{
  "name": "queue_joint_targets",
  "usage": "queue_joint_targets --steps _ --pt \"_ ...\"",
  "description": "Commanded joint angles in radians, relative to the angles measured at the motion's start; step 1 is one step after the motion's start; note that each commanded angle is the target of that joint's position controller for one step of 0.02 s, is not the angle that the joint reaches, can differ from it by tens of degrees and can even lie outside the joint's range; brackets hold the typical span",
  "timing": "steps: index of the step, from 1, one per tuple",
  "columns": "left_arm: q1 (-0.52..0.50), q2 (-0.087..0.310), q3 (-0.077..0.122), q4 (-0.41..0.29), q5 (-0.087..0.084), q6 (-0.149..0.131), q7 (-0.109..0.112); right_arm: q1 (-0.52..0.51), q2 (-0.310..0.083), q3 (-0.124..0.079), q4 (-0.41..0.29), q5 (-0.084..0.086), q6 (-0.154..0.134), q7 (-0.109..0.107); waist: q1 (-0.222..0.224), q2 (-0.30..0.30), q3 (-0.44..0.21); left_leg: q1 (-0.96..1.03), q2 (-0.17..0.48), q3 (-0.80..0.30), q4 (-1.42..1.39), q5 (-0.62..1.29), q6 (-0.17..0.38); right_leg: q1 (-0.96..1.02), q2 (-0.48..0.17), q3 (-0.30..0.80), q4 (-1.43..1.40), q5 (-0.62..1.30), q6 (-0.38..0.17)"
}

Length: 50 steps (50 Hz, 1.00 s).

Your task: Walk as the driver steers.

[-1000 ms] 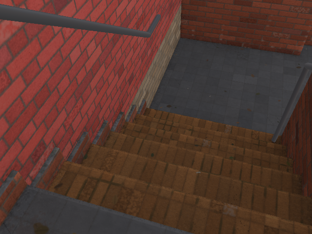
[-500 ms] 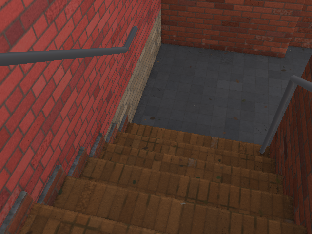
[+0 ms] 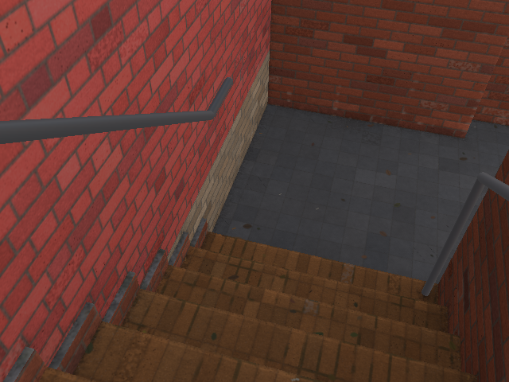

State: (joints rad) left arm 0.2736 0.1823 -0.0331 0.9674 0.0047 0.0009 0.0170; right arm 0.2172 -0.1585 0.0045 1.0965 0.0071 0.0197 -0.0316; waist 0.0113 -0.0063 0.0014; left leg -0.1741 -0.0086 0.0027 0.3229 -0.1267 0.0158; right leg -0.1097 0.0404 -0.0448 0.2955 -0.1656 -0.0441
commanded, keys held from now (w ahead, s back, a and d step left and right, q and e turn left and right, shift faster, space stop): no key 0.26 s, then e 0.28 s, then w+e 0.46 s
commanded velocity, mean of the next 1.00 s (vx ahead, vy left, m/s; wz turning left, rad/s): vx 0.14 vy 0.00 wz -0.31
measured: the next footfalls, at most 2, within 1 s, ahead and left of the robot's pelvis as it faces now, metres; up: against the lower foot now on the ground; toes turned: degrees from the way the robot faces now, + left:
right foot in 0.86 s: +0.00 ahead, -0.16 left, +0.00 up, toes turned -21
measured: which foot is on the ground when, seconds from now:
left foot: down 0.00-0.86, up 0.88-1.00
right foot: down 0.00-0.52, up 0.54-0.84, down 0.86-1.00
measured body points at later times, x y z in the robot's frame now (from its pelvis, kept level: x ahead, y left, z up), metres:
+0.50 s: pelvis +0.01 +0.01 -0.01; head +0.03 +0.01 +0.44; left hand +0.10 +0.27 -0.14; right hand +0.07 -0.26 -0.15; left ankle +0.03 +0.11 -0.75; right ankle +0.00 -0.09 -0.75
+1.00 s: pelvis +0.06 -0.08 -0.03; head +0.07 -0.10 +0.42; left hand +0.17 +0.15 -0.15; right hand +0.08 -0.35 -0.15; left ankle +0.10 +0.06 -0.68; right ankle -0.04 -0.14 -0.75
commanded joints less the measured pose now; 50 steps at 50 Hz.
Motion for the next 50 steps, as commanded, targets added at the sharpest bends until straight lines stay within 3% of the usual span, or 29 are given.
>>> queue_joint_targets --steps 1,14,15,16,17,19,21,23,25,26,27,28,29,30,31,32,35,37,38,39,41,42,43,44,45,46,47,48,50 --pt "0.032 0.087 0.014 -0.007 0.001 -0.003 0.007 0.029 -0.089 -0.014 -0.005 0.007 -0.007 -0.006 -0.001 0.029 0.028 -0.009 0.105 -0.112 -0.088 0.081 0.031 0.006 -0.114 0.113 -0.061 0.035 0.008" --pt "0.006 0.097 0.000 0.051 -0.002 0.002 0.013 0.071 -0.097 -0.011 0.040 -0.003 -0.002 -0.012 -0.002 0.015 0.017 0.038 0.104 -0.100 -0.098 0.124 0.034 -0.005 -0.125 0.118 -0.059 0.056 0.007" --pt "0.050 0.160 0.030 0.071 0.026 0.003 -0.081 0.026 -0.141 -0.029 -0.006 -0.062 -0.005 0.082 -0.014 0.030 0.108 -0.011 0.037 -0.035 -0.093 -0.044 0.034 -0.069 -0.068 0.069 -0.074 -0.056 -0.014" --pt "0.023 0.179 0.049 0.064 0.040 -0.001 -0.121 0.007 -0.145 -0.037 -0.019 -0.067 -0.013 0.120 -0.019 0.015 0.095 -0.013 0.028 -0.022 -0.069 -0.046 0.037 -0.091 -0.062 0.073 -0.054 -0.030 -0.028" --pt "0.004 0.183 0.066 0.044 0.037 -0.009 -0.126 0.021 -0.149 -0.047 -0.024 -0.055 -0.023 0.118 -0.023 0.011 0.059 -0.001 0.029 -0.019 -0.045 -0.030 0.046 -0.092 -0.066 0.085 -0.036 0.008 -0.044" --pt "-0.054 0.176 0.088 -0.019 0.042 -0.028 -0.100 0.005 -0.169 -0.068 -0.062 -0.052 -0.037 0.074 -0.034 0.008 0.002 0.030 0.036 -0.005 0.011 -0.004 0.074 -0.127 -0.082 0.113 0.005 0.076 -0.081" --pt "-0.121 0.193 0.109 -0.096 0.042 -0.042 -0.053 -0.036 -0.209 -0.097 -0.131 -0.047 -0.041 0.015 -0.039 -0.029 -0.072 0.058 0.060 -0.018 0.085 0.067 0.118 -0.178 -0.118 0.177 0.047 0.141 -0.127" --pt "-0.056 0.179 0.113 -0.114 0.042 -0.052 -0.012 0.005 -0.189 -0.108 -0.163 -0.043 -0.038 -0.031 -0.035 -0.033 -0.089 0.061 0.103 -0.045 0.148 0.106 0.168 -0.242 -0.166 0.253 0.077 0.116 -0.185" --pt "-0.006 0.146 0.103 -0.132 0.042 -0.054 0.009 0.097 -0.166 -0.107 -0.179 -0.049 -0.041 -0.062 -0.049 -0.005 -0.103 0.098 0.167 -0.093 0.174 0.145 0.237 -0.334 -0.186 0.297 0.140 0.028 -0.214" --pt "-0.027 0.133 0.095 -0.154 0.045 -0.054 0.012 0.161 -0.168 -0.108 -0.185 -0.056 -0.047 -0.071 -0.084 0.044 -0.099 0.167 0.235 -0.152 0.101 0.208 0.306 -0.431 -0.137 0.255 0.215 -0.082 -0.177" --pt "-0.049 0.080 0.077 -0.173 0.063 -0.051 0.010 0.220 -0.168 -0.106 -0.177 -0.080 -0.064 -0.076 -0.125 0.184 -0.085 0.217 0.402 -0.297 -0.064 0.340 0.429 -0.533 -0.013 0.113 0.490 -0.454 -0.066" --pt "-0.008 0.100 0.081 -0.157 0.081 -0.054 0.005 0.209 -0.170 -0.110 -0.200 -0.093 -0.091 -0.078 -0.110 0.124 -0.042 0.144 0.487 -0.306 -0.136 0.203 0.416 -0.573 -0.076 0.116 0.777 -0.550 -0.006" --pt "0.037 0.134 0.090 -0.144 0.085 -0.058 0.001 0.147 -0.175 -0.113 -0.229 -0.069 -0.114 -0.068 -0.068 0.022 -0.046 0.059 0.450 -0.243 -0.173 0.030 0.340 -0.526 -0.126 0.160 0.868 -0.494 0.026" --pt "0.025 0.144 0.095 -0.159 0.079 -0.059 -0.006 0.043 -0.167 -0.110 -0.260 -0.047 -0.129 -0.050 -0.038 0.017 -0.024 -0.014 0.384 -0.153 -0.197 -0.121 0.279 -0.493 -0.133 0.143 0.888 -0.433 0.048" --pt "-0.006 0.147 0.096 -0.178 0.070 -0.064 -0.016 -0.011 -0.153 -0.105 -0.278 -0.032 -0.143 -0.042 -0.044 0.050 -0.007 -0.047 0.351 -0.107 -0.221 -0.207 0.253 -0.499 -0.138 0.128 0.900 -0.373 0.057" --pt "-0.024 0.123 0.090 -0.199 0.070 -0.067 -0.029 -0.019 -0.156 -0.104 -0.280 -0.032 -0.147 -0.045 -0.046 0.043 0.000 -0.066 0.320 -0.059 -0.223 -0.254 0.225 -0.495 -0.150 0.111 0.875 -0.345 0.058" --pt "-0.026 0.075 0.076 -0.216 0.065 -0.057 -0.065 0.053 -0.192 -0.114 -0.264 -0.052 -0.155 -0.065 -0.089 0.012 0.001 -0.035 0.264 0.065 -0.220 -0.314 0.187 -0.459 -0.173 0.045 0.629 -0.289 0.070" --pt "-0.047 0.069 0.075 -0.237 0.072 -0.066 -0.068 0.088 -0.203 -0.115 -0.258 -0.057 -0.154 -0.059 -0.106 0.060 -0.005 -0.035 0.298 0.064 -0.214 -0.321 0.211 -0.403 -0.165 0.015 0.550 -0.343 0.055" --pt "-0.040 0.061 0.076 -0.244 0.073 -0.071 -0.070 0.077 -0.218 -0.117 -0.273 -0.071 -0.149 -0.049 -0.108 0.061 -0.018 -0.067 0.308 0.080 -0.181 -0.318 0.217 -0.347 -0.147 -0.006 0.562 -0.334 0.039" --pt "0.007 0.072 0.079 -0.221 0.073 -0.080 -0.065 0.056 -0.227 -0.117 -0.286 -0.071 -0.151 -0.045 -0.081 0.043 -0.026 -0.076 0.335 0.062 -0.165 -0.334 0.225 -0.328 -0.149 0.006 0.542 -0.293 0.018" --pt "0.083 0.108 0.110 -0.192 0.084 -0.107 -0.066 -0.015 -0.214 -0.101 -0.304 -0.051 -0.149 -0.038 -0.020 0.047 -0.021 -0.141 0.347 0.091 -0.061 -0.390 0.208 -0.203 -0.110 -0.023 0.401 -0.173 -0.041" --pt "0.153 0.134 0.133 -0.159 0.079 -0.128 -0.053 -0.032 -0.190 -0.087 -0.298 -0.060 -0.146 -0.031 0.024 0.026 -0.029 -0.211 0.339 0.111 0.051 -0.403 0.188 -0.051 -0.075 -0.024 0.281 -0.095 -0.068" --pt "0.233 0.162 0.156 -0.117 0.090 -0.146 -0.030 -0.011 -0.159 -0.072 -0.281 -0.082 -0.144 -0.026 0.069 -0.060 -0.065 -0.277 0.275 0.167 0.276 -0.395 0.147 0.114 -0.068 0.008 0.168 -0.046 -0.077" --pt "0.371 0.279 0.183 -0.086 0.108 -0.171 0.010 -0.002 -0.074 -0.049 -0.321 -0.098 -0.140 -0.007 0.074 -0.215 -0.154 -0.484 0.139 0.179 0.643 -0.490 0.068 0.342 -0.207 0.256 0.192 0.438 -0.134" --pt "0.406 0.331 0.179 -0.120 0.090 -0.195 0.006 -0.027 0.028 -0.002 -0.415 -0.058 -0.180 0.026 0.080 -0.166 -0.202 -0.720 -0.008 -0.028 0.722 -0.558 0.019 0.403 -0.441 0.711 0.135 0.635 -0.335" --pt "0.388 0.260 0.182 -0.074 0.089 -0.190 -0.016 -0.120 -0.035 -0.019 -0.410 -0.015 -0.187 0.035 0.116 -0.043 -0.010 -0.853 0.031 -0.110 0.800 -0.521 0.006 0.326 -0.428 0.612 0.119 0.579 -0.330" --pt "0.323 0.214 0.173 -0.082 0.070 -0.172 -0.046 -0.137 -0.101 -0.038 -0.419 -0.023 -0.174 0.025 0.092 -0.097 -0.025 -0.871 0.057 -0.057 0.919 -0.474 -0.014 0.262 -0.366 0.490 0.155 0.386 -0.310" --pt "0.272 0.158 0.154 -0.082 0.060 -0.151 -0.066 -0.100 -0.167 -0.064 -0.386 -0.035 -0.164 0.008 0.048 -0.082 -0.026 -0.821 0.089 -0.026 0.956 -0.391 -0.025 0.107 -0.313 0.383 0.190 0.319 -0.287" --pt "0.201 0.069 0.115 -0.095 0.085 -0.123 -0.062 -0.057 -0.115 -0.046 -0.372 -0.064 -0.146 0.001 -0.015 -0.081 -0.018 -0.650 0.100 -0.027 0.896 -0.201 -0.026 -0.197 -0.256 0.326 0.180 0.305 -0.254"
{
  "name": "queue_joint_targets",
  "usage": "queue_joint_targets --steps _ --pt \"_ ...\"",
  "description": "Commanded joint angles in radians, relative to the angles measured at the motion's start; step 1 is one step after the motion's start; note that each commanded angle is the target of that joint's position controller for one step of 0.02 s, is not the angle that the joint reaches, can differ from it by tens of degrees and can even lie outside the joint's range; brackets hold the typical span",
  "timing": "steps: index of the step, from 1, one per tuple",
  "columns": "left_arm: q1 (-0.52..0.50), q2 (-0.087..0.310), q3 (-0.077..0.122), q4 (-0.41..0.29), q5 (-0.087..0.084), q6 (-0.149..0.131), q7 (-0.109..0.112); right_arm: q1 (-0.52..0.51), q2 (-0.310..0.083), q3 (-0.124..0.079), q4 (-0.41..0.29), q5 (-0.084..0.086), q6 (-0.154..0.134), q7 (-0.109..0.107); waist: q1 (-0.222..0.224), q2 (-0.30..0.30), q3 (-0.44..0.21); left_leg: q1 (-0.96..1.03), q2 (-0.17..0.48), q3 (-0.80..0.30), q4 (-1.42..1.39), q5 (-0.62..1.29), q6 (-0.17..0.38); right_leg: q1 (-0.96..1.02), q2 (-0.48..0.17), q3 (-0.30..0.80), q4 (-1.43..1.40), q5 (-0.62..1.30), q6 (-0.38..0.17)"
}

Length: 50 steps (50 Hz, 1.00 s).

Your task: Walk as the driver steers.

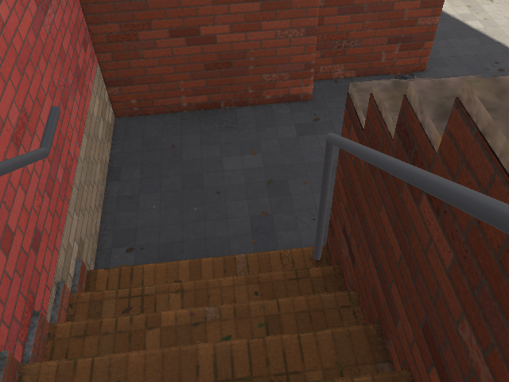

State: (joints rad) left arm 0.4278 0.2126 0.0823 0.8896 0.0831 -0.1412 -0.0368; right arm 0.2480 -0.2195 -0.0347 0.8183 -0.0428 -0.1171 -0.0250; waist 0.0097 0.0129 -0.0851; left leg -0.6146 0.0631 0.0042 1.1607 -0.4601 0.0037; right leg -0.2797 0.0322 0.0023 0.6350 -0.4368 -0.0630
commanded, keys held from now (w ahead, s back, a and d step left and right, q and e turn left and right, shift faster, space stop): w+e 0.06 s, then w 0.68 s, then w+q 0.26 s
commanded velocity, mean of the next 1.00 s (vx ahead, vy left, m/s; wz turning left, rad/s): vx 0.47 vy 0.00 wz -0.11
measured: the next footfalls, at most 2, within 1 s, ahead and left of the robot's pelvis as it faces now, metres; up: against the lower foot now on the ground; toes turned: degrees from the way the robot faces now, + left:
left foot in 0.34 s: +0.27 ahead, +0.10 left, -0.18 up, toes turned -2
right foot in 0.88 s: +0.54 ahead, -0.19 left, -0.37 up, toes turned -10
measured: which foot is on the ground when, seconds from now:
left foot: up 0.00-0.32, down 0.34-0.86, up 0.88-1.00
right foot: down 0.00-0.34, up 0.36-0.86, down 0.88-1.00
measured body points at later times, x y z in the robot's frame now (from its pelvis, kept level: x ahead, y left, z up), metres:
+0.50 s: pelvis +0.21 +0.02 -0.19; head +0.22 +0.02 +0.26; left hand +0.25 +0.24 -0.33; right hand +0.14 -0.22 -0.33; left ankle +0.23 +0.10 -0.91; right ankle +0.19 -0.11 -0.67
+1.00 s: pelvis +0.47 -0.08 -0.37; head +0.47 -0.08 +0.08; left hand +0.60 +0.15 -0.49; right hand +0.40 -0.32 -0.51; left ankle +0.38 +0.07 -0.81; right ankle +0.50 -0.18 -1.09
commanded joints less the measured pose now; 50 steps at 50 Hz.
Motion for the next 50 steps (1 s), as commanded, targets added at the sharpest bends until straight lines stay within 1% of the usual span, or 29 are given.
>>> queue_joint_targets --steps 1,4,6,8,11,15,17,18,19,21,22,24,25,28,29,33,35,36,37,38,39,41,42,44,45,46,47,49,50 --pt "0.017 0.023 -0.018 -0.033 0.024 0.022 0.003 -0.014 -0.007 0.012 -0.078 -0.019 -0.013 -0.002 -0.041 -0.111 0.048 -0.109 -0.001 0.000 0.059 0.274 -0.013 -0.168 -0.180 0.239 -0.131 0.579 -0.227" --pt "0.005 0.094 -0.028 -0.020 0.032 0.001 0.019 0.025 -0.004 0.036 -0.074 -0.022 -0.003 0.039 -0.047 -0.064 0.029 -0.059 -0.014 0.031 0.055 0.420 -0.002 -0.276 -0.156 0.239 -0.038 0.549 -0.233" --pt "0.198 -0.013 -0.065 0.063 -0.004 -0.013 0.058 -0.124 -0.025 0.053 -0.092 -0.067 0.021 0.056 0.096 -0.082 0.036 -0.449 0.055 -0.118 -0.260 0.697 -0.021 0.130 -0.153 0.310 0.122 0.276 -0.177" --pt "0.328 -0.010 -0.075 0.088 -0.025 -0.002 0.075 -0.208 -0.036 0.053 -0.100 -0.050 0.021 0.063 0.161 -0.035 0.002 -0.424 0.046 -0.070 -0.454 0.831 -0.025 0.126 -0.129 0.323 0.219 0.189 -0.182" --pt "0.153 0.085 -0.080 0.017 0.002 0.037 0.005 -0.195 -0.015 0.054 -0.119 -0.048 0.028 0.076 0.078 -0.092 0.112 0.241 -0.020 0.091 -0.425 0.871 -0.003 -0.576 -0.049 0.289 0.122 -0.131 -0.198" --pt "0.129 0.101 -0.093 0.016 -0.020 0.048 0.007 -0.036 -0.069 0.043 -0.012 -0.016 0.031 0.057 0.057 -0.061 0.201 0.179 0.071 -0.036 -0.839 0.738 0.022 -0.198 -0.100 0.479 0.399 -0.081 -0.180" --pt "0.100 0.116 -0.104 0.050 -0.002 0.057 -0.049 0.439 -0.178 -0.023 0.141 -0.026 0.011 0.045 -0.136 0.074 0.062 0.760 0.034 0.118 -0.860 0.774 0.076 -0.388 0.006 0.321 0.878 0.100 -0.100" --pt "0.327 -0.018 -0.117 0.125 0.005 0.041 -0.098 0.661 -0.234 -0.048 0.180 -0.043 0.023 0.067 -0.114 0.315 -0.219 1.257 0.181 -0.051 -0.390 1.259 0.318 -0.723 0.171 0.180 1.501 -0.371 -0.003" --pt "0.298 0.011 -0.113 0.040 -0.009 0.033 -0.114 0.556 -0.265 -0.046 0.140 -0.063 0.032 0.095 -0.085 0.212 -0.237 1.253 0.280 -0.278 -0.436 1.302 0.409 -0.995 0.151 0.108 1.752 -0.406 0.011" --pt "0.104 0.051 -0.113 -0.094 -0.031 0.048 -0.075 0.345 -0.202 -0.045 0.118 -0.053 0.044 0.102 -0.103 0.055 -0.021 0.963 0.393 -0.540 -0.687 0.259 0.404 -1.292 0.039 0.182 1.638 -0.091 0.017" --pt "0.076 0.065 -0.101 -0.073 -0.031 0.065 -0.047 0.273 -0.053 0.000 0.122 -0.058 0.030 0.107 -0.043 -0.058 0.098 0.669 0.326 -0.412 -0.774 0.036 0.330 -1.186 -0.042 0.194 1.477 0.122 -0.018" --pt "0.169 -0.046 -0.133 -0.066 0.010 0.122 -0.048 0.113 0.029 0.039 0.126 -0.053 0.002 0.073 0.116 -0.012 0.255 0.074 0.314 -0.404 -0.908 -0.004 0.367 -0.915 -0.185 0.173 1.245 0.232 -0.041" --pt "0.163 -0.074 -0.142 -0.068 0.039 0.125 -0.054 0.068 0.078 0.047 0.124 -0.045 -0.038 0.039 0.098 -0.032 0.216 0.040 0.181 -0.285 -0.851 0.019 0.303 -0.898 -0.198 0.166 1.042 0.461 -0.045" --pt "-0.051 -0.023 -0.115 -0.083 0.032 0.104 -0.101 0.132 -0.019 0.044 0.145 -0.045 -0.087 0.010 -0.010 0.020 0.103 -0.160 0.037 -0.070 -0.761 -0.035 0.274 -0.546 -0.183 -0.007 0.609 0.781 -0.006" --pt "-0.026 -0.018 -0.116 -0.063 0.039 0.092 -0.120 0.143 -0.070 0.043 0.154 -0.060 -0.082 0.017 0.015 0.048 0.107 -0.223 0.049 -0.081 -0.704 -0.013 0.266 -0.448 -0.167 -0.013 0.718 0.790 -0.003" --pt "-0.267 0.006 -0.126 -0.105 0.059 0.064 -0.070 0.540 0.028 0.078 0.297 -0.017 -0.059 -0.030 -0.186 0.018 0.142 0.693 0.218 -0.388 -0.440 0.119 0.321 -1.264 -0.239 0.181 0.315 0.892 0.061" --pt "-0.281 0.047 -0.134 -0.077 0.079 0.074 -0.071 0.410 0.053 0.104 0.210 -0.033 -0.029 -0.009 -0.132 -0.002 0.138 0.256 0.101 -0.244 -0.383 -0.025 0.307 -0.792 -0.194 0.029 0.094 1.104 0.041" --pt "-0.429 0.040 -0.079 -0.120 -0.108 0.098 -0.024 0.351 -0.117 0.034 0.203 0.064 0.012 0.010 -0.116 -0.133 0.063 -0.032 0.117 -0.212 -0.514 -0.079 0.211 -0.229 -0.126 -0.041 0.097 1.081 0.059" --pt "-0.420 0.043 -0.082 -0.107 -0.140 0.122 -0.013 0.322 -0.155 0.024 0.198 0.062 0.034 0.020 -0.105 -0.074 0.110 -0.088 0.116 -0.190 -0.514 -0.108 0.193 -0.133 -0.102 -0.046 0.131 1.037 0.071" --pt "-0.330 0.083 -0.125 -0.136 0.076 0.121 -0.045 0.218 -0.068 0.068 0.154 -0.054 -0.006 0.049 -0.049 0.155 0.313 -0.240 0.062 -0.142 -0.450 -0.278 0.229 -0.223 -0.116 -0.055 0.160 0.908 0.048" --pt "-0.307 0.084 -0.116 -0.132 0.100 0.114 -0.056 0.236 -0.075 0.057 0.135 -0.044 -0.011 0.051 -0.079 0.068 0.277 -0.125 0.081 -0.164 -0.353 -0.217 0.237 -0.204 -0.101 -0.058 0.092 0.818 0.056" --pt "-0.458 0.045 -0.141 -0.205 0.056 0.090 -0.066 0.311 -0.111 0.043 0.152 -0.022 0.006 0.037 -0.179 0.025 0.257 0.237 0.092 -0.270 -0.234 -0.053 0.232 -0.272 -0.113 -0.035 -0.287 0.702 0.042" --pt "-0.372 0.015 -0.151 -0.187 0.037 0.072 -0.064 0.345 -0.117 0.045 0.196 -0.046 0.023 0.047 -0.135 0.029 0.231 0.267 0.093 -0.319 -0.155 -0.015 0.225 -0.124 -0.131 0.004 -0.360 0.796 0.028" --pt "0.173 0.218 -0.037 0.009 0.046 0.046 -0.031 0.516 -0.092 0.046 0.280 -0.079 0.060 0.124 0.041 -0.149 0.060 0.117 -0.049 -0.140 0.431 -0.013 0.074 0.459 -0.170 -0.087 -0.345 0.920 -0.062" --pt "0.252 0.266 -0.017 -0.005 0.057 0.070 -0.056 0.604 -0.023 0.026 0.299 -0.027 0.061 0.159 0.008 -0.244 -0.140 -0.249 -0.118 -0.097 0.908 -0.273 0.052 0.798 -0.267 0.004 0.158 1.343 -0.142" --pt "0.264 0.277 0.016 -0.023 -0.075 0.104 0.027 0.458 -0.040 -0.001 0.162 0.117 0.072 0.026 0.062 0.026 -0.246 -0.303 -0.117 -0.080 0.949 -0.510 0.061 0.783 -0.558 0.245 0.139 1.653 -0.062" --pt "0.217 0.270 -0.020 -0.004 0.024 0.064 -0.060 0.346 0.031 0.072 0.084 0.019 0.033 0.117 0.043 -0.298 -0.289 -0.553 -0.068 -0.058 1.122 -0.336 0.019 0.830 -0.447 0.211 0.059 1.280 -0.217" --pt "0.140 0.147 -0.029 0.012 0.032 0.058 -0.083 0.207 -0.014 0.068 0.056 0.031 0.010 0.096 0.053 -0.013 0.008 -0.693 -0.003 -0.091 0.957 -0.046 0.032 0.479 -0.414 0.189 -0.161 0.546 -0.215" --pt "0.119 0.108 -0.042 0.017 0.037 0.051 -0.082 0.250 -0.018 0.060 0.047 0.039 0.016 0.082 -0.017 -0.042 0.082 -0.537 0.062 -0.126 0.825 0.081 0.035 0.162 -0.514 0.267 -0.212 0.559 -0.286"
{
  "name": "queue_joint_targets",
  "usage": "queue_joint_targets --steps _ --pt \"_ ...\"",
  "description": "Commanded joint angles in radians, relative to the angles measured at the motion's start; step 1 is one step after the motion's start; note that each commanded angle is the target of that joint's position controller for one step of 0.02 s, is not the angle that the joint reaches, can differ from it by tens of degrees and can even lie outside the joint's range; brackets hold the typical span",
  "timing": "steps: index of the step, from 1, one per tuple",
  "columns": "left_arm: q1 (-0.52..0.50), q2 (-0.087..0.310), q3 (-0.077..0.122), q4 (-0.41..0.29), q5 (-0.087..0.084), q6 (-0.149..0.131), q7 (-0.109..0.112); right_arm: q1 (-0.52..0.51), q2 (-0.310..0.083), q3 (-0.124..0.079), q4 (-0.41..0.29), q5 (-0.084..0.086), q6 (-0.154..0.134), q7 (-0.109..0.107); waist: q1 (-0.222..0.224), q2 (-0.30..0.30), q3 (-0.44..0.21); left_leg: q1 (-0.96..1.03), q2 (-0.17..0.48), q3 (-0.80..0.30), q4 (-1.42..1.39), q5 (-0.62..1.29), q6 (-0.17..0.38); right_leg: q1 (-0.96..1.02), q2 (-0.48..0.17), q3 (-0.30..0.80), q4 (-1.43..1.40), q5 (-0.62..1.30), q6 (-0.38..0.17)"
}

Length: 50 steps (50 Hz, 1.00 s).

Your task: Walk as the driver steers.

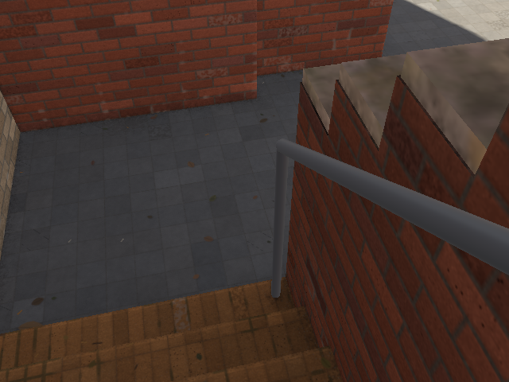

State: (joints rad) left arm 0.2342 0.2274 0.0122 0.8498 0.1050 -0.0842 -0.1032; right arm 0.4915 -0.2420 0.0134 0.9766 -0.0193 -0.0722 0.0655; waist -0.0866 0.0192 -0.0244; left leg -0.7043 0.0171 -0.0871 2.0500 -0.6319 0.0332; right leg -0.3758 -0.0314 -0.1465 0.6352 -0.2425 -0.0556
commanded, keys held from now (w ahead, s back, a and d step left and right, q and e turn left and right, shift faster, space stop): w+q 0.58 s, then w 0.26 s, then no key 0.16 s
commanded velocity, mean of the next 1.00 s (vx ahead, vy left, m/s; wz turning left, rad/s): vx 0.47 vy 0.00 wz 0.41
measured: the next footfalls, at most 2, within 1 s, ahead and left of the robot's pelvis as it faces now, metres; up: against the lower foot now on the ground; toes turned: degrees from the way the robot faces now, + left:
left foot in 0.46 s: +0.29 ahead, +0.21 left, -0.18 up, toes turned +22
right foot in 0.92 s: +0.61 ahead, +0.07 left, -0.37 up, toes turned +19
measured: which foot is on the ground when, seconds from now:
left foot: up 0.00-0.44, down 0.46-0.92, up 0.94-1.00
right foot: down 0.00-0.46, up 0.48-0.90, down 0.92-1.00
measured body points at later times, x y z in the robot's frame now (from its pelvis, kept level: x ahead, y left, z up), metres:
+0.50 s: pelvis +0.23 +0.09 -0.16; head +0.25 +0.10 +0.29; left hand +0.03 +0.24 -0.29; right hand +0.42 -0.12 -0.29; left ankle +0.26 +0.19 -0.90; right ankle +0.08 -0.11 -0.65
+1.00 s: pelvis +0.51 +0.13 -0.34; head +0.51 +0.12 +0.11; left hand +0.48 +0.38 -0.48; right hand +0.55 -0.11 -0.49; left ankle +0.34 +0.20 -0.80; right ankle +0.56 +0.05 -1.09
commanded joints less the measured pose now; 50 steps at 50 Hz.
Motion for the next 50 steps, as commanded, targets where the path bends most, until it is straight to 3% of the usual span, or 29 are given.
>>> queue_joint_targets --steps 1,2,3,5,7,8,11,15,19,21,22,23,24,25,26,27,29,30,31,32,33,36,38,43,46,47,48,49,50 --pt "0.231 -0.047 -0.010 0.050 0.022 -0.030 0.013 0.004 0.015 0.014 -0.099 -0.014 -0.013 -0.012 0.017 0.015 0.106 -0.422 0.167 -0.082 -0.357 0.488 0.032 0.076 -0.375 0.321 -0.213 0.306 -0.245" --pt "0.371 0.130 0.058 0.069 -0.124 -0.002 0.137 -0.199 0.020 -0.033 -0.131 -0.070 0.098 -0.067 0.117 0.135 0.112 -0.379 -0.023 -0.103 -0.165 0.239 0.004 0.153 -0.622 0.503 -0.084 0.950 -0.243" --pt "0.200 -0.049 -0.014 0.068 -0.005 -0.047 0.077 0.108 0.029 0.018 -0.070 0.005 0.046 0.011 -0.028 -0.039 -0.014 -0.303 0.116 -0.135 -0.619 0.702 0.015 -0.026 -0.249 0.129 -0.198 0.274 -0.113" --pt "0.077 -0.031 -0.018 0.013 0.016 -0.057 0.054 0.060 -0.023 -0.027 -0.015 -0.060 0.052 0.042 -0.012 -0.136 0.105 -0.035 0.070 0.059 -0.729 0.829 0.042 -0.368 -0.210 0.078 -0.287 -0.079 -0.142" --pt "0.177 0.027 -0.009 0.081 0.003 -0.043 0.043 0.023 -0.049 -0.026 -0.031 -0.081 0.033 0.057 -0.005 -0.035 0.083 -0.089 0.059 0.013 -0.540 0.685 0.023 -0.306 -0.307 0.164 -0.252 0.029 -0.172" --pt "0.198 -0.087 -0.040 0.124 0.004 -0.053 0.072 -0.059 -0.038 -0.019 -0.065 -0.054 0.026 0.032 0.028 0.005 0.078 -0.324 0.131 -0.166 -0.934 0.943 0.035 -0.005 -0.292 0.160 -0.168 0.174 -0.125" --pt "0.330 -0.047 -0.044 0.169 0.026 -0.035 0.099 -0.120 -0.016 -0.001 -0.070 -0.020 0.026 0.023 0.084 0.003 0.045 -0.353 0.161 -0.132 -1.209 1.173 0.002 0.193 -0.312 0.099 0.003 0.115 -0.112" --pt "0.367 -0.035 -0.026 0.139 0.009 -0.017 0.080 -0.247 -0.020 -0.031 -0.081 -0.061 0.036 0.015 0.146 -0.045 0.139 0.059 0.109 0.126 -1.337 1.095 0.044 -0.108 -0.278 -0.023 0.077 -0.280 -0.049" --pt "0.493 0.076 0.022 0.217 -0.009 0.015 0.110 -0.565 -0.018 -0.034 -0.193 -0.083 0.033 -0.019 0.260 -0.030 0.222 0.045 0.096 0.148 -1.607 0.746 0.056 0.170 -0.408 0.154 0.129 -0.305 -0.109" --pt "0.438 0.130 0.048 0.244 -0.005 0.024 0.105 -0.359 -0.026 -0.047 -0.107 -0.048 0.021 -0.027 0.172 0.021 0.178 0.225 0.090 0.141 -1.851 0.889 0.068 0.250 -0.359 0.127 0.344 -0.175 -0.094" --pt "0.420 0.146 0.051 0.272 0.027 0.028 0.065 -0.059 -0.097 -0.093 0.009 -0.022 0.003 -0.027 0.038 0.011 0.060 0.659 0.031 0.225 -1.817 1.059 0.083 0.070 -0.273 0.031 0.617 -0.001 -0.056" --pt "0.487 0.048 0.030 0.319 0.039 0.028 0.010 0.174 -0.249 -0.150 0.087 -0.027 0.003 -0.001 -0.031 0.110 -0.137 1.153 0.069 0.195 -1.529 1.197 0.150 -0.235 -0.133 -0.039 0.966 -0.244 0.020" --pt "0.446 -0.014 0.021 0.259 -0.017 0.013 -0.029 0.366 -0.347 -0.166 0.127 -0.038 0.010 0.007 -0.063 0.235 -0.338 1.450 0.202 -0.014 -1.317 1.662 0.279 -0.476 -0.022 -0.001 1.405 -0.600 0.063" --pt "0.223 0.030 0.028 0.114 -0.054 -0.020 -0.031 0.472 -0.329 -0.172 0.158 -0.047 0.006 0.021 -0.167 0.199 -0.349 1.533 0.309 -0.199 -1.402 1.596 0.340 -0.716 -0.011 0.054 1.490 -0.646 0.074" --pt "0.001 0.060 0.023 -0.012 -0.094 -0.055 0.000 0.382 -0.314 -0.172 0.129 -0.036 0.003 0.019 -0.193 0.159 -0.162 1.383 0.391 -0.325 -1.524 1.158 0.364 -0.981 -0.040 0.097 1.482 -0.650 0.085" --pt "0.019 0.066 0.024 0.001 -0.092 -0.070 0.038 0.295 -0.230 -0.139 0.136 -0.024 -0.002 0.044 -0.116 0.043 -0.066 1.158 0.401 -0.380 -1.566 0.744 0.340 -0.996 -0.097 0.183 1.367 -0.528 0.064" --pt "0.214 -0.061 -0.013 0.079 -0.026 -0.047 0.088 0.022 0.008 -0.042 0.073 -0.058 -0.009 0.045 0.111 -0.187 0.111 0.470 0.339 -0.234 -1.598 0.623 0.273 -0.668 -0.208 0.315 0.863 -0.028 -0.001" --pt "0.216 -0.094 -0.020 0.086 -0.007 -0.016 0.085 -0.050 0.029 -0.027 0.039 -0.072 -0.015 0.034 0.131 -0.069 0.175 0.263 0.293 -0.218 -1.668 0.585 0.308 -0.555 -0.189 0.274 0.824 0.049 -0.024" --pt "0.267 -0.071 -0.016 0.120 0.008 0.009 0.055 -0.092 0.044 -0.018 0.016 -0.030 -0.030 0.018 0.133 -0.075 0.176 0.107 0.261 -0.161 -1.710 0.457 0.315 -0.464 -0.177 0.245 0.597 0.247 -0.014" --pt "0.220 -0.020 0.002 0.119 0.015 0.023 0.023 -0.088 -0.017 -0.016 0.006 -0.023 -0.043 0.016 0.120 -0.021 0.139 0.019 0.170 -0.081 -1.667 0.357 0.292 -0.348 -0.142 0.202 0.537 0.348 -0.010" --pt "0.259 -0.029 -0.012 0.140 0.011 0.012 -0.011 -0.091 -0.066 -0.013 0.010 -0.070 -0.052 0.014 0.150 0.015 0.088 -0.116 0.128 -0.055 -1.577 0.374 0.279 -0.194 -0.110 0.185 0.628 0.472 -0.001" --pt "0.086 0.042 -0.009 0.069 0.017 -0.021 0.023 0.042 0.001 0.022 0.048 -0.058 -0.089 -0.027 0.069 -0.021 0.045 0.088 0.109 -0.099 -1.371 0.338 0.251 -0.313 -0.117 0.262 0.195 0.850 0.032" --pt "-0.010 0.058 -0.012 0.026 0.007 -0.002 0.033 0.007 -0.024 0.031 0.025 -0.091 -0.069 -0.019 0.077 0.035 0.068 -0.125 0.084 -0.083 -1.357 0.139 0.237 -0.031 -0.075 0.175 0.122 0.814 0.052" --pt "-0.126 0.048 -0.029 -0.056 -0.003 0.028 0.010 0.154 -0.095 -0.001 0.042 -0.045 -0.037 -0.027 0.010 0.032 0.121 0.329 0.168 -0.296 -1.142 0.372 0.227 -0.099 -0.079 0.198 -0.282 0.404 0.016" --pt "0.472 0.185 0.053 0.141 -0.038 -0.007 0.024 0.127 -0.100 -0.003 0.068 -0.074 0.002 0.048 0.256 -0.117 -0.037 0.096 0.011 -0.095 -0.553 0.615 0.066 0.648 -0.121 0.133 -0.431 0.928 -0.085" --pt "0.544 0.315 0.086 0.144 -0.023 0.005 0.013 0.279 0.013 -0.014 0.056 -0.016 -0.012 0.071 0.193 -0.416 -0.228 -0.314 -0.148 0.096 0.015 -0.230 -0.049 1.100 -0.346 0.277 -0.017 1.771 -0.303" --pt "0.527 0.349 0.108 0.120 0.006 0.010 -0.001 0.184 -0.086 -0.039 -0.051 0.015 -0.028 0.076 0.205 -0.294 -0.264 -0.517 -0.098 0.142 0.226 -0.293 -0.087 1.101 -0.412 0.374 0.073 1.926 -0.379" --pt "0.463 0.323 0.118 0.105 0.020 0.011 0.004 -0.003 -0.088 -0.038 -0.151 0.017 -0.028 0.062 0.249 -0.171 -0.204 -0.713 -0.048 0.135 0.134 -0.244 -0.098 1.010 -0.420 0.426 0.024 1.577 -0.358" --pt "0.397 0.222 0.079 0.106 -0.019 0.011 -0.001 -0.074 -0.066 -0.027 -0.186 0.015 -0.023 0.047 0.201 -0.112 -0.154 -0.690 0.023 0.088 0.058 -0.169 -0.083 0.787 -0.437 0.453 -0.027 1.256 -0.325"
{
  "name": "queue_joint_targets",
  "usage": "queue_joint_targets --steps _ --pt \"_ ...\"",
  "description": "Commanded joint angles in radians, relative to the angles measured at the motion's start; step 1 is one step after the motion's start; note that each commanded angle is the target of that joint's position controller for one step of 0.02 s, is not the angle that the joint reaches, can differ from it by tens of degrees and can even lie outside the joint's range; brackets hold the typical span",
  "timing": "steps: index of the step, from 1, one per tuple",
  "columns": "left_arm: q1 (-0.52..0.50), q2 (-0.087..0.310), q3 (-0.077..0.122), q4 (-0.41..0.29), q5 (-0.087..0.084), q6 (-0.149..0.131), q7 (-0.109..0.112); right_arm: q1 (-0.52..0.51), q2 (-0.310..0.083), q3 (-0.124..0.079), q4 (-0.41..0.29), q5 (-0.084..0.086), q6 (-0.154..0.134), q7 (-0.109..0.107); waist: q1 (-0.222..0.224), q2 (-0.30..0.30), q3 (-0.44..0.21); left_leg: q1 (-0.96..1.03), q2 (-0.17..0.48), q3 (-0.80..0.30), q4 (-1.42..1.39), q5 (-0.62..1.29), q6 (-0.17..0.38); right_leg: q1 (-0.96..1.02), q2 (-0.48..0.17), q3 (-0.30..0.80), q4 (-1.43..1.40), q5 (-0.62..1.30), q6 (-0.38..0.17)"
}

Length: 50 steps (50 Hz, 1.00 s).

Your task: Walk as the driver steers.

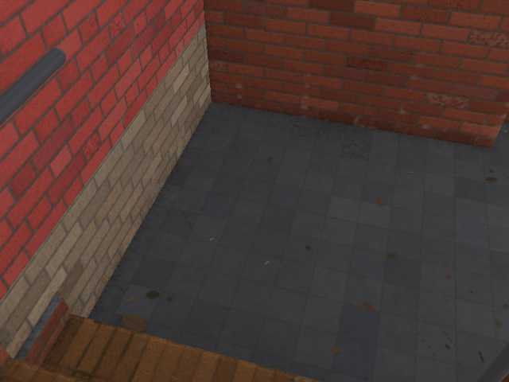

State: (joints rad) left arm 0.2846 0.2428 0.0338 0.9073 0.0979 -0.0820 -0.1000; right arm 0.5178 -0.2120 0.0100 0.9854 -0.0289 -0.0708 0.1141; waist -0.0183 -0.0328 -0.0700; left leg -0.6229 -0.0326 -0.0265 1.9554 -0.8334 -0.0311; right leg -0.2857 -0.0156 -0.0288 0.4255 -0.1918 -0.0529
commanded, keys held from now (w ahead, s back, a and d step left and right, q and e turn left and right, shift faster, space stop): no key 1.00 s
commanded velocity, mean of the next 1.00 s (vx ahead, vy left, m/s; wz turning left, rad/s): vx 0.06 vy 0.00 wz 0.03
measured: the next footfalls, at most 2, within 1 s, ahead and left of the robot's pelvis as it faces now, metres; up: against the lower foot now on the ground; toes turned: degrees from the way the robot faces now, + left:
left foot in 0.24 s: +0.15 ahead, +0.11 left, +0.00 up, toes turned +3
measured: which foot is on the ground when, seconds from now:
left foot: up 0.00-0.22, down 0.24-1.00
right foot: down 0.00-1.00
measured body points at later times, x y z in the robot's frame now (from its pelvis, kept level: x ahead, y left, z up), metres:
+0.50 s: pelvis +0.08 -0.01 -0.02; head +0.08 -0.01 +0.43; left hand +0.09 +0.22 -0.17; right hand +0.15 -0.23 -0.17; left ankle +0.11 +0.10 -0.75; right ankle +0.02 -0.09 -0.75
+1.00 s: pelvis +0.07 +0.00 +0.00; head +0.07 -0.01 +0.45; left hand +0.01 +0.20 -0.16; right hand +0.07 -0.22 -0.17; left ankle +0.11 +0.10 -0.75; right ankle +0.02 -0.09 -0.75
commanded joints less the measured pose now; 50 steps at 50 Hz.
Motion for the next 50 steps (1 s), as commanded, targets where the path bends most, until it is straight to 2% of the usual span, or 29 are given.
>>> queue_joint_targets --steps 1,2,3,4,5,6,7,8,9,10,11,12,13,14,15,16,17,18,19,20,21,22,23,25,30,32,38,47,50 --pt "0.263 0.028 -0.007 0.049 -0.014 0.009 -0.008 -0.040 -0.022 -0.002 -0.169 0.031 -0.022 -0.010 0.044 0.012 -0.040 -0.620 0.158 -0.077 0.010 0.211 0.008 0.417 -0.439 0.276 0.170 1.110 -0.255" --pt "0.126 -0.034 -0.034 0.024 -0.043 -0.003 -0.010 0.002 0.046 0.019 -0.159 0.031 -0.016 -0.010 -0.076 0.032 0.088 -0.366 0.199 -0.081 -0.199 0.341 0.019 0.004 -0.372 0.183 0.042 0.949 -0.220" --pt "0.102 -0.046 -0.040 0.028 -0.033 -0.018 0.014 0.018 0.077 0.028 -0.142 0.006 -0.007 -0.008 -0.085 -0.013 0.169 -0.269 0.196 -0.054 -0.270 0.508 0.027 -0.207 -0.274 0.123 -0.016 0.833 -0.204" --pt "0.121 -0.005 -0.027 0.037 -0.043 -0.040 0.039 0.068 0.044 0.016 -0.106 -0.038 0.006 0.003 -0.072 -0.044 0.133 -0.233 0.164 0.009 -0.399 0.661 0.037 -0.235 -0.177 0.037 0.032 0.693 -0.189" --pt "0.046 -0.001 -0.039 0.008 -0.044 -0.059 0.050 0.086 0.011 0.003 -0.065 -0.054 0.012 0.030 -0.071 0.085 0.119 -0.086 0.174 0.024 -0.723 0.983 0.038 -0.357 -0.113 -0.036 0.059 0.554 -0.150" --pt "0.046 0.046 -0.037 0.008 -0.036 -0.066 0.047 0.050 0.012 -0.009 -0.054 -0.047 0.014 0.045 -0.070 0.021 0.109 0.072 0.149 0.071 -0.768 1.082 0.027 -0.461 -0.088 -0.023 0.064 0.558 -0.102" --pt "0.020 0.123 -0.023 0.009 -0.022 -0.067 0.042 0.000 -0.013 -0.021 -0.064 -0.038 0.012 0.052 -0.077 -0.044 0.077 0.172 0.113 0.101 -0.693 1.055 0.010 -0.517 -0.085 0.004 0.104 0.602 -0.077" --pt "0.000 0.151 -0.022 0.000 -0.029 -0.064 0.033 0.029 -0.042 -0.037 -0.064 -0.030 0.003 0.044 -0.101 -0.052 0.038 0.223 0.101 0.091 -0.687 0.973 -0.009 -0.502 -0.112 0.030 0.150 0.631 -0.067" --pt "-0.071 0.155 -0.027 -0.017 -0.021 -0.060 0.024 0.086 -0.049 -0.041 -0.047 -0.031 -0.005 0.032 -0.142 -0.047 0.023 0.287 0.114 0.054 -0.675 0.958 -0.031 -0.499 -0.145 0.068 0.218 0.683 -0.059" --pt "0.087 0.108 -0.008 0.015 -0.192 -0.015 0.090 -0.162 0.027 0.002 -0.112 -0.006 0.053 -0.084 -0.035 -0.024 -0.122 0.203 0.067 0.065 -0.912 0.712 0.027 -0.113 -0.265 0.134 0.141 0.723 -0.107" --pt "0.146 0.109 -0.015 0.025 -0.180 0.019 0.121 -0.268 0.029 0.013 -0.147 0.008 0.070 -0.119 0.020 -0.049 -0.055 0.154 0.092 0.031 -1.041 0.604 0.046 -0.011 -0.269 0.164 0.160 0.773 -0.132" --pt "0.124 0.111 -0.011 0.017 -0.160 0.032 0.141 -0.247 0.008 0.005 -0.143 0.023 0.076 -0.134 0.001 -0.077 -0.014 0.205 0.080 0.035 -1.174 0.520 0.063 0.010 -0.249 0.154 0.201 0.764 -0.139" --pt "0.162 0.099 -0.004 0.019 -0.145 0.047 0.146 -0.205 -0.031 -0.002 -0.106 0.037 0.077 -0.141 0.009 0.048 0.026 0.331 0.118 0.017 -1.290 0.898 0.085 -0.028 -0.183 0.102 0.274 0.754 -0.113" --pt "0.286 0.073 0.005 0.035 -0.138 0.048 0.140 -0.161 -0.101 -0.024 -0.080 0.042 0.075 -0.146 0.057 0.160 -0.033 0.488 0.204 -0.062 -1.243 1.315 0.130 -0.100 -0.125 0.058 0.367 0.584 -0.068" --pt "0.332 0.040 0.001 0.058 -0.129 0.055 0.133 -0.139 -0.084 -0.024 -0.074 0.054 0.078 -0.139 0.055 0.186 -0.107 0.589 0.282 -0.144 -1.252 1.519 0.199 -0.163 -0.088 0.050 0.413 0.162 -0.044" --pt "0.314 0.016 -0.003 0.064 -0.135 0.077 0.131 -0.196 -0.047 -0.016 -0.093 0.045 0.076 -0.125 0.051 0.201 -0.069 0.474 0.341 -0.224 -1.349 1.476 0.252 -0.152 -0.028 0.020 0.359 -0.242 -0.011" --pt "0.291 0.019 0.001 0.075 -0.137 0.092 0.130 -0.246 -0.051 -0.018 -0.089 0.034 0.076 -0.119 0.054 0.224 -0.026 0.317 0.302 -0.236 -1.408 1.333 0.229 0.007 -0.028 -0.001 0.226 -0.222 0.009" --pt "0.282 0.030 0.004 0.096 -0.132 0.091 0.127 -0.308 -0.035 -0.020 -0.085 0.036 0.075 -0.116 0.064 0.181 0.061 0.277 0.229 -0.135 -1.384 1.271 0.170 0.072 -0.050 0.006 0.117 -0.061 0.010" --pt "0.270 0.033 0.005 0.102 -0.119 0.088 0.128 -0.272 -0.022 -0.022 -0.065 0.039 0.078 -0.120 0.034 0.102 0.109 0.297 0.167 -0.049 -1.344 1.124 0.121 0.052 -0.092 0.054 0.090 0.082 -0.003" --pt "0.222 0.019 0.002 0.096 -0.110 0.084 0.122 -0.251 -0.018 -0.024 -0.047 0.042 0.091 -0.127 0.021 0.069 0.108 0.339 0.148 -0.034 -1.360 0.981 0.098 0.028 -0.128 0.092 0.073 0.197 -0.016" --pt "0.183 0.014 -0.004 0.095 -0.116 0.077 0.125 -0.251 -0.015 -0.030 -0.026 0.041 0.092 -0.139 0.014 0.039 0.145 0.339 0.143 -0.034 -1.387 0.929 0.082 0.031 -0.144 0.096 0.060 0.308 -0.011" --pt "0.183 0.000 -0.010 0.103 -0.115 0.068 0.126 -0.252 -0.011 -0.033 -0.010 0.052 0.093 -0.142 0.015 0.030 0.125 0.360 0.146 -0.043 -1.411 0.905 0.077 0.062 -0.153 0.086 0.054 0.362 -0.005" --pt "0.186 0.006 -0.011 0.117 -0.125 0.064 0.132 -0.240 0.000 -0.031 0.004 0.046 0.088 -0.141 0.010 0.001 0.113 0.392 0.149 -0.042 -1.426 0.899 0.080 0.078 -0.151 0.082 0.042 0.344 -0.001" --pt "0.178 0.002 -0.013 0.136 -0.132 0.065 0.135 -0.259 0.005 -0.033 0.022 0.040 0.086 -0.136 0.011 -0.010 0.103 0.433 0.152 -0.044 -1.466 0.875 0.096 0.083 -0.143 0.081 0.006 0.233 0.003" --pt "0.147 -0.013 -0.017 0.162 -0.121 0.065 0.129 -0.284 0.003 -0.035 0.068 0.036 0.092 -0.128 0.008 -0.008 0.130 0.481 0.150 -0.040 -1.548 0.798 0.097 0.068 -0.150 0.092 -0.089 0.071 0.008" --pt "0.165 -0.030 -0.021 0.186 -0.110 0.069 0.128 -0.283 -0.003 -0.036 0.080 0.036 0.096 -0.127 0.009 -0.010 0.146 0.488 0.149 -0.042 -1.567 0.759 0.098 0.060 -0.135 0.078 -0.120 -0.004 0.007" --pt "0.191 -0.053 -0.028 0.224 -0.105 0.064 0.131 -0.249 -0.003 -0.040 0.131 0.035 0.093 -0.130 0.004 0.028 0.163 0.492 0.153 -0.047 -1.609 0.751 0.092 0.077 -0.137 0.071 -0.151 -0.033 0.013" --pt "0.218 -0.077 -0.028 0.257 -0.096 0.060 0.133 -0.232 0.005 -0.042 0.164 0.032 0.102 -0.130 0.000 0.024 0.182 0.493 0.151 -0.052 -1.633 0.741 0.084 0.069 -0.128 0.061 -0.154 -0.056 0.021" --pt "0.229 -0.080 -0.022 0.272 -0.098 0.057 0.143 -0.220 0.010 -0.042 0.171 0.034 0.096 -0.137 0.001 0.018 0.186 0.480 0.155 -0.058 -1.633 0.734 0.090 0.076 -0.127 0.065 -0.150 -0.045 0.024"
